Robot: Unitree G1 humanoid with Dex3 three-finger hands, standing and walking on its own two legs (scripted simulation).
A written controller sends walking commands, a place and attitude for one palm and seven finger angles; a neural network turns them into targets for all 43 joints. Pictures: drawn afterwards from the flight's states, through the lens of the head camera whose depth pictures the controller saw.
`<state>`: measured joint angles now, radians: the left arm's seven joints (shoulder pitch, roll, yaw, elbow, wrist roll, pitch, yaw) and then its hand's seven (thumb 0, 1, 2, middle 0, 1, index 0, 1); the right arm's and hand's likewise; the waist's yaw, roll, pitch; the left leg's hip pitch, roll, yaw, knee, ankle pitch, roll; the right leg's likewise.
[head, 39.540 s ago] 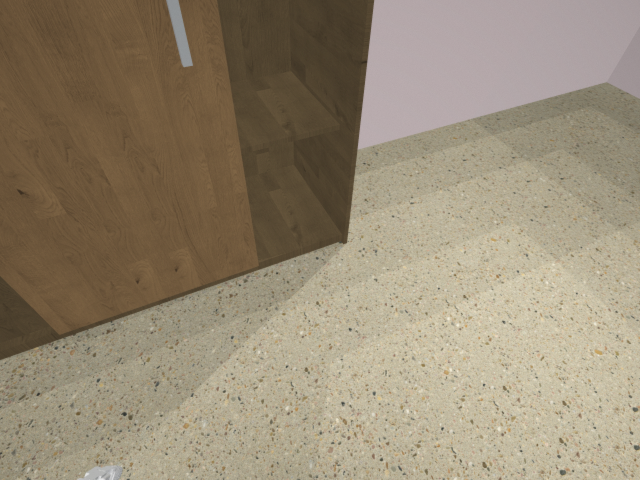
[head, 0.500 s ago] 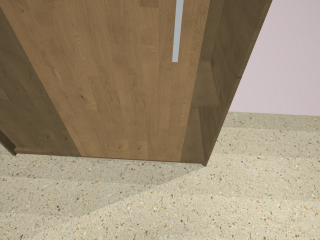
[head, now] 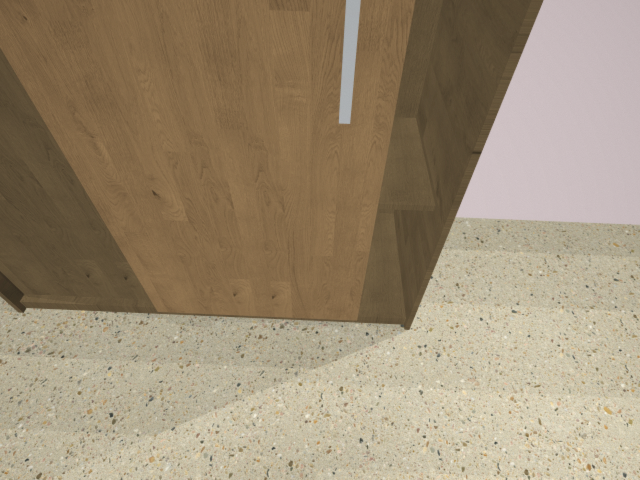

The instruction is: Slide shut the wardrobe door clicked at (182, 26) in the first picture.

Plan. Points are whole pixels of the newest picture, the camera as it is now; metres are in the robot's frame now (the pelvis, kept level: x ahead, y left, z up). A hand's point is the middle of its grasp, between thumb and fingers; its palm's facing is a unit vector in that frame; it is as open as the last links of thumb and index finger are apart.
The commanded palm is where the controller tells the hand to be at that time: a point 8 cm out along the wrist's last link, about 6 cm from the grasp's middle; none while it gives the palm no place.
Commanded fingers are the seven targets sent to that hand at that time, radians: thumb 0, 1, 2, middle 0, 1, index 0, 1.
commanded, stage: look to check the result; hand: left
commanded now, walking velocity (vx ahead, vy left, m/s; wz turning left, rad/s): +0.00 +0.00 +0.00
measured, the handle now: (350, 28) +0.69 -0.01 +0.24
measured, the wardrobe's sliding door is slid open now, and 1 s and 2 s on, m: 0.17 0.17 0.17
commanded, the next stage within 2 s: take the last steps up to it in 0.40 s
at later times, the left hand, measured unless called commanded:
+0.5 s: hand out of the picture +0.08 +0.21 -0.17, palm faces -0.02 -0.96 -0.27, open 7.4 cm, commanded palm none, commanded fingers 0.00 0.90 0.90 -0.20 -0.30 -0.20 -0.30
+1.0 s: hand out of the picture +0.07 +0.13 -0.18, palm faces +0.03 -0.98 -0.19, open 7.4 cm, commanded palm none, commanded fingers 0.00 0.90 0.90 -0.20 -0.30 -0.20 -0.30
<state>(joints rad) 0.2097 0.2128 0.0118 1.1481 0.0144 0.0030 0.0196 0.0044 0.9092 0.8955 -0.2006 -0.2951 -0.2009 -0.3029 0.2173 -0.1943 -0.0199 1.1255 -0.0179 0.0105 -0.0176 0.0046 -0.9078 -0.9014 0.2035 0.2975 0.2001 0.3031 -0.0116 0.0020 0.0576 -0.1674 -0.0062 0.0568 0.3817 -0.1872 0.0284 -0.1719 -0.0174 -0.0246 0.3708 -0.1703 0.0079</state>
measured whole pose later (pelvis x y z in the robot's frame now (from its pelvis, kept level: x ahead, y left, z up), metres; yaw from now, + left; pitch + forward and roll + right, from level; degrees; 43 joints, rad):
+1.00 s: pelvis +0.10 -0.05 -0.01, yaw -1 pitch +0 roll +0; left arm 0.32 0.15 0.05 1.12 0.03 -0.02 0.02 0.00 0.91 0.90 -0.20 -0.29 -0.20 -0.30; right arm 0.28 -0.16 -0.06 1.15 -0.02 0.04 -0.02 0.01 -0.91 -0.90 0.20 0.30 0.20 0.30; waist 0.00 0.00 0.08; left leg -0.38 0.07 0.08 1.02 -0.50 0.00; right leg -0.12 0.04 -0.09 0.45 -0.33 -0.07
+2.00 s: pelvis +0.22 -0.08 -0.01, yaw -3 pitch +0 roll +1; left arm 0.22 0.21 0.04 1.03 0.02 0.03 0.04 0.00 0.91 0.90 -0.20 -0.29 -0.20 -0.30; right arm 0.16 -0.16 -0.04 1.01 -0.01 0.03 -0.02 0.00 -0.90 -0.90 0.20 0.30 0.20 0.30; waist 0.01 -0.01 0.09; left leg -0.30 0.05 0.12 0.56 -0.27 0.00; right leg -0.19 -0.01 0.01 0.53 -0.34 0.00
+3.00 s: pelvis +0.22 -0.07 +0.00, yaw -5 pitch -1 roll +1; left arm 0.20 0.26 -0.02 1.08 0.01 -0.01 0.02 0.00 0.91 0.90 -0.20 -0.30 -0.20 -0.30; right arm 0.15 -0.25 0.00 1.11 -0.01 -0.02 0.00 0.01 -0.91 -0.90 0.20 0.30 0.20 0.30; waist 0.00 -0.02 0.02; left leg -0.19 0.00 0.10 0.42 -0.21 0.03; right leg -0.13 -0.01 0.05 0.44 -0.29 0.02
